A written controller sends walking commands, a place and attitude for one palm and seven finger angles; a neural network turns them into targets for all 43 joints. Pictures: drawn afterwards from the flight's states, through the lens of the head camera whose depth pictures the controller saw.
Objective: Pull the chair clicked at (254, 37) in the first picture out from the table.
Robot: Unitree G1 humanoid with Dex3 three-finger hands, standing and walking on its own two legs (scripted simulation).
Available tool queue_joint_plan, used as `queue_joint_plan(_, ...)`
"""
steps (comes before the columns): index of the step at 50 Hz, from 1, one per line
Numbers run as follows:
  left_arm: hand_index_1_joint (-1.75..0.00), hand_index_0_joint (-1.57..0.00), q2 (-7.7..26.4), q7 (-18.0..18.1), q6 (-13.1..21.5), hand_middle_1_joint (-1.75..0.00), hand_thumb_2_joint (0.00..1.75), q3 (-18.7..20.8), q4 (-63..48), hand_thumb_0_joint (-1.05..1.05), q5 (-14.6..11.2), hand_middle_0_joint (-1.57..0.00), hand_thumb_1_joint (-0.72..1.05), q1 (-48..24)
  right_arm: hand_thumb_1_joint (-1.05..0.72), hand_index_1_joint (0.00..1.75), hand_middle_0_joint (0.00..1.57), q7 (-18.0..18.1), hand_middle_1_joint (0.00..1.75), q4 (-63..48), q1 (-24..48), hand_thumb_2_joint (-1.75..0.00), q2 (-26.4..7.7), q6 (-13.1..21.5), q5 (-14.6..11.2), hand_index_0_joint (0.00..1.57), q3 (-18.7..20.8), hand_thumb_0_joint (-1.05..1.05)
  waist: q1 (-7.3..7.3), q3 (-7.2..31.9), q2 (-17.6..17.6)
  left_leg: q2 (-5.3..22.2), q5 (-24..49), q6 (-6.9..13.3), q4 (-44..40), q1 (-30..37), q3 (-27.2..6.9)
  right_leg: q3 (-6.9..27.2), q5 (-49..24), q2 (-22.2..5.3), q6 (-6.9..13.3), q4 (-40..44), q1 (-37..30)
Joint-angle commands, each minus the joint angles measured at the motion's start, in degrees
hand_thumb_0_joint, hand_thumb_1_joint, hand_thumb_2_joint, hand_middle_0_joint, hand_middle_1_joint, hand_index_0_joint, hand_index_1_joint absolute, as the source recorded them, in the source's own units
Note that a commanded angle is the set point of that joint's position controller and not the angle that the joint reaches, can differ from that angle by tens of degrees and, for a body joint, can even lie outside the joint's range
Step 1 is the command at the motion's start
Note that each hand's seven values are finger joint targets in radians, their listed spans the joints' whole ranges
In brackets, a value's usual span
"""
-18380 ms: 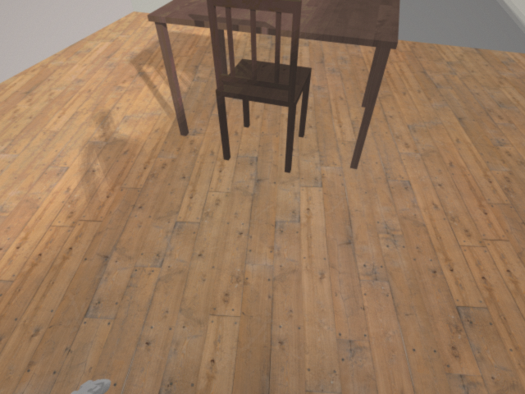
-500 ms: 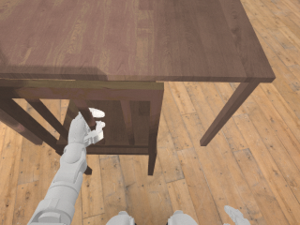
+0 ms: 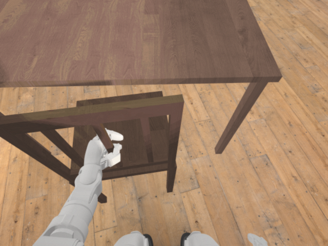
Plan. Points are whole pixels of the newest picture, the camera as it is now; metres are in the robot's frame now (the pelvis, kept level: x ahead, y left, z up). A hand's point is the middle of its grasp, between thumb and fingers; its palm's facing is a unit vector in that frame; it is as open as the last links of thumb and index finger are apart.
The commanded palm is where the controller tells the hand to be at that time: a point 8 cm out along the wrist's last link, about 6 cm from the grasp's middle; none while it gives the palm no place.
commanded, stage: step backward, pulling the chair out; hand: left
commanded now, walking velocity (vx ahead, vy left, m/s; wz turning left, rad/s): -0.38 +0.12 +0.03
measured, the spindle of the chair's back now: (110, 147) +0.37 +0.16 -0.07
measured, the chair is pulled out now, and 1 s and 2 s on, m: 0.11 0.26 0.50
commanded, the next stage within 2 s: none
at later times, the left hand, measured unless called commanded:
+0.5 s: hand (117, 186) +0.26 +0.13 -0.06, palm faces -0.03 -0.99 -0.14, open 5.0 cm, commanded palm +0.26 +0.17 -0.06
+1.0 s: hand (119, 210) +0.20 +0.12 -0.06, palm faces -0.03 -0.98 -0.19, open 5.1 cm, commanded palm +0.18 +0.17 -0.05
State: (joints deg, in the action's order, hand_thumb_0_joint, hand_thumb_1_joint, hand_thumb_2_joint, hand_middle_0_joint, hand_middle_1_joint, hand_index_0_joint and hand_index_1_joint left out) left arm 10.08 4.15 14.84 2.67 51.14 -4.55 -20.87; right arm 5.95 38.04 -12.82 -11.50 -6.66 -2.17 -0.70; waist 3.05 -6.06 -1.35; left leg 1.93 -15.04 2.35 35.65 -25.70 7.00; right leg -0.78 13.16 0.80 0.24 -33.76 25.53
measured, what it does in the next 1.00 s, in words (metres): walks backwards: right foot, then left foot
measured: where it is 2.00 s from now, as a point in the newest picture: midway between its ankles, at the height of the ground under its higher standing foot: outside the picture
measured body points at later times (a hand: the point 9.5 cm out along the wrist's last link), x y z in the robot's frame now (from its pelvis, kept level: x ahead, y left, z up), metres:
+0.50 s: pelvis -0.08 +0.01 +0.00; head -0.02 +0.02 +0.45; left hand +0.26 +0.18 -0.04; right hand +0.03 -0.23 -0.12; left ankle +0.04 +0.09 -0.73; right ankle -0.07 -0.14 -0.70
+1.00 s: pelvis -0.15 +0.00 +0.00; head -0.08 -0.01 +0.44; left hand +0.20 +0.17 -0.04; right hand -0.07 -0.31 -0.11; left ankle -0.09 +0.12 -0.73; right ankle -0.15 -0.17 -0.72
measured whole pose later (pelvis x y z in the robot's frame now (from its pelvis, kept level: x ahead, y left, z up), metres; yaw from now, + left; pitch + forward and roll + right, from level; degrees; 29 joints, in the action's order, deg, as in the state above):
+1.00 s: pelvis -0.15 +0.00 +0.00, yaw -3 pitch +1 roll +0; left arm 10.6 6.0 10.7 1.2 54.1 -1.9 -24.6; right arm 6.8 43.0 -10.3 -18.6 -2.0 -1.5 2.4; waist 2.1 -8.8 0.6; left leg 0.7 -12.2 -0.5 32.8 -21.5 0.1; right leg -0.3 15.2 -5.2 -3.6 -34.1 17.9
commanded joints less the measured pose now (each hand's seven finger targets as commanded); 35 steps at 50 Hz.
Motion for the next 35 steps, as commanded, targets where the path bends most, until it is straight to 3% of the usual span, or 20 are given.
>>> queue_joint_plan(1,-1.45,-0.50,12.5,1.9,2.0,-1.45,0.90,1.1,-7.5,0.00,2.8,-0.50,0.90,-15.8,-0.90,0.30,0.20,2.0,0.30,-3.9,-2.7,-0.90,-10.5,2.7,-0.3,0.20,4.2,0.00,0.02,26.5,-1.2,6.6,10.4,-2.3,-2.2,11.2,-8.4,10.4,-24.7,-11.5,2.0,4.1,-11.3)
queue_joint_plan(5,-1.45,-0.50,10.9,2.4,1.8,-1.45,0.90,-1.0,-5.1,0.00,2.6,-0.50,0.90,-17.1,-0.90,0.30,0.20,2.0,0.30,-3.0,-1.5,-0.90,-10.2,3.5,-0.9,0.20,3.9,0.00,-0.03,23.3,4.0,3.0,-3.7,-2.7,-0.4,9.9,-7.4,14.2,-11.3,-15.7,2.5,12.4,-8.3)
queue_joint_plan(6,-1.45,-0.50,12.1,2.7,1.6,-1.45,0.90,0.0,-4.2,0.00,2.5,-0.50,0.90,-16.6,-0.90,0.30,0.20,2.0,0.30,-2.7,-1.7,-0.90,-10.8,3.7,-1.1,0.20,4.2,0.00,-0.24,22.5,4.5,2.3,-5.9,-2.7,0.1,10.0,-7.4,15.4,-8.6,-16.5,2.6,14.4,-7.6)
queue_joint_plan(8,-1.45,-0.50,10.3,2.8,1.2,-1.45,0.90,-1.6,-3.7,0.00,2.5,-0.50,0.90,-17.3,-0.90,0.30,0.20,1.8,0.30,-2.5,-1.0,-0.90,-10.5,4.1,-1.3,0.20,3.7,0.00,-0.49,21.2,7.1,1.7,-8.1,-2.6,0.2,9.2,-7.7,14.6,-4.3,-17.1,2.5,16.3,-7.6)
queue_joint_plan(10,-1.45,-0.50,8.7,2.9,1.0,-1.45,0.90,-2.8,-3.7,0.00,2.7,-0.50,0.90,-17.9,-0.90,0.30,0.20,1.9,0.30,-2.0,-0.8,-0.90,-10.6,4.9,-1.3,0.20,3.4,0.00,-0.02,21.4,7.2,2.1,-4.8,-2.2,-2.7,10.6,-8.4,12.0,-4.8,-15.8,2.3,15.4,-8.2)
queue_joint_plan(11,-1.45,-0.50,9.3,3.1,0.8,-1.45,0.90,-2.3,-3.5,0.00,2.8,-0.50,0.90,-17.8,-0.90,0.30,0.20,2.3,0.30,-1.8,-0.8,-0.90,-11.5,5.2,-1.1,0.20,3.7,0.00,0.07,20.8,5.7,3.3,-0.7,-1.8,-5.6,11.2,-9.5,9.6,-5.4,-13.6,1.6,13.8,-7.6)
queue_joint_plan(13,-1.45,-0.50,6.7,2.7,0.9,-1.45,0.90,-4.3,-4.5,0.00,2.7,-0.50,0.90,-18.4,-0.90,0.30,0.20,2.5,0.30,-2.5,-0.1,-0.90,-11.6,5.5,-1.1,0.20,3.1,0.00,-0.42,20.8,0.2,7.7,6.1,-0.2,-11.2,11.0,-12.5,3.9,-4.5,-7.4,-0.5,6.6,-7.9)
queue_joint_plan(14,-1.45,-0.50,5.1,2.4,0.8,-1.45,0.90,-5.5,-4.8,0.00,2.4,-0.50,0.90,-18.4,-0.90,0.30,0.20,2.4,0.30,-3.4,0.6,-0.90,-11.3,5.4,-1.3,0.20,2.9,0.00,-0.91,21.0,-2.1,10.3,5.8,1.1,-13.6,9.4,-14.1,2.3,-1.1,-5.3,-0.6,1.9,-8.6)
queue_joint_plan(16,-1.45,-0.50,4.3,2.1,0.5,-1.45,0.90,-6.0,-4.8,0.00,1.8,-0.50,0.90,-19.4,-0.90,0.30,0.20,2.1,0.30,-4.0,1.2,-0.90,-11.3,5.7,-1.2,0.20,2.9,0.00,-1.59,19.1,-5.2,15.5,-8.2,3.3,-20.1,6.9,-19.7,1.6,10.9,-2.9,0.1,-4.8,-7.1)
queue_joint_plan(17,-1.45,-0.50,3.1,2.0,0.1,-1.45,0.90,-6.6,-6.4,0.00,1.8,-0.50,0.90,-20.8,-0.90,0.30,0.20,1.9,0.30,-4.6,1.8,-0.90,-11.1,5.8,-0.5,0.20,2.6,0.00,-1.52,17.7,-9.7,17.6,-14.7,4.0,-22.9,5.0,-23.0,1.6,12.0,-2.5,0.5,-11.5,-5.4)
queue_joint_plan(18,-1.45,-0.50,3.8,2.1,-0.4,-1.45,0.90,-5.8,-6.9,0.00,1.7,-0.50,0.90,-21.2,-0.90,0.30,0.20,1.9,0.30,-4.6,2.4,-0.90,-10.8,5.8,0.0,0.20,2.3,0.00,-1.89,17.1,-10.4,19.3,-15.7,4.7,-23.9,3.3,-24.5,2.3,12.3,-3.1,0.9,-18.0,-5.2)
queue_joint_plan(19,-1.45,-0.50,3.5,2.2,-0.3,-1.45,0.90,-6.2,-7.8,0.00,1.7,-0.50,0.90,-22.0,-0.90,0.30,0.20,1.8,0.30,-4.6,2.4,-0.90,-10.3,6.0,0.3,0.20,2.1,0.00,-1.81,17.5,-10.3,19.9,-11.2,5.2,-22.4,5.0,-23.4,2.9,12.7,-3.6,0.9,-20.9,-4.4)
queue_joint_plan(21,-1.45,-0.50,4.4,2.6,-0.3,-1.45,0.90,-5.0,-6.5,0.00,1.4,-0.50,0.90,-21.5,-0.90,0.30,0.20,1.9,0.30,-3.5,1.2,-0.90,-10.1,6.7,0.9,0.20,2.1,0.00,-1.83,18.1,-5.8,19.6,-1.8,5.7,-18.3,9.6,-21.4,2.8,15.0,-3.5,0.6,-18.4,-2.6)
queue_joint_plan(24,-1.45,-0.50,3.3,2.6,0.1,-1.45,0.90,-5.8,-5.6,0.00,2.0,-0.50,0.90,-21.4,-0.90,0.30,0.20,1.3,0.30,-2.1,-0.9,-0.90,-10.8,8.5,1.3,0.20,2.3,0.00,-1.23,17.9,-4.5,18.8,-2.5,5.2,-17.3,14.8,-20.1,1.0,15.8,-2.7,0.1,-12.0,-2.3)
queue_joint_plan(28,-1.45,-0.50,4.3,2.4,0.8,-1.45,0.90,-4.4,-5.9,0.00,2.9,-0.50,0.90,-19.0,-0.90,0.30,0.20,0.9,0.30,-0.8,-1.8,-0.90,-11.3,9.7,1.8,0.20,2.6,0.00,-1.17,20.1,-11.8,17.1,1.4,4.2,-14.7,20.7,-17.9,-0.6,14.8,-2.0,-0.3,-3.8,-3.1)
queue_joint_plan(31,-1.45,-0.50,6.9,2.1,1.1,-1.45,0.90,-1.2,-5.5,0.00,3.5,-0.50,0.90,-14.8,-0.90,0.30,0.20,0.3,0.30,-0.6,-2.2,-0.90,-11.5,9.9,1.9,0.20,3.3,0.00,-1.78,23.1,-13.5,14.9,9.8,2.6,-9.8,23.0,-15.6,-2.1,9.5,-1.6,0.0,6.0,-6.8)
queue_joint_plan(32,-1.45,-0.50,6.8,1.7,1.3,-1.45,0.90,-1.4,-6.1,0.00,3.4,-0.50,0.90,-14.0,-0.90,0.30,0.20,-0.1,0.30,-0.5,-1.5,-0.90,-11.0,9.8,1.7,0.20,3.4,0.00,-2.18,23.8,-12.7,13.7,11.6,1.7,-7.6,23.6,-13.4,-2.0,6.6,-2.0,0.3,10.3,-8.4)
queue_joint_plan(33,-1.45,-0.50,7.8,1.3,1.5,-1.45,0.90,-0.6,-6.5,0.00,3.3,-0.50,0.90,-13.5,-0.90,0.30,0.20,-0.3,0.30,-0.6,-1.2,-0.90,-10.6,9.7,1.7,0.20,3.6,0.00,-2.26,23.7,-9.4,11.8,12.7,0.5,-4.9,23.1,-11.8,-1.2,3.2,-3.1,0.6,14.7,-9.8)
queue_joint_plan(34,-1.45,-0.50,9.1,1.3,1.8,-1.45,0.90,0.2,-6.7,0.00,3.6,-0.50,0.90,-13.5,-0.90,0.30,0.20,-0.2,0.30,-1.0,-0.2,-0.90,-10.4,9.8,1.3,0.20,3.9,0.00,-1.99,22.9,-2.5,8.9,7.7,-1.5,-2.3,20.9,-8.5,0.0,-1.9,-4.9,1.1,15.2,-10.0)
queue_joint_plan(35,-1.45,-0.50,11.7,1.4,2.0,-1.45,0.90,1.8,-6.2,0.00,3.5,-0.50,0.90,-14.4,-0.90,0.30,0.20,0.3,0.30,-1.3,-0.2,-0.90,-10.4,9.7,0.7,0.20,4.4,0.00,-1.29,21.6,9.4,5.0,-1.4,-3.7,3.1,17.3,-4.7,5.7,-6.8,-10.6,3.1,14.5,-9.1)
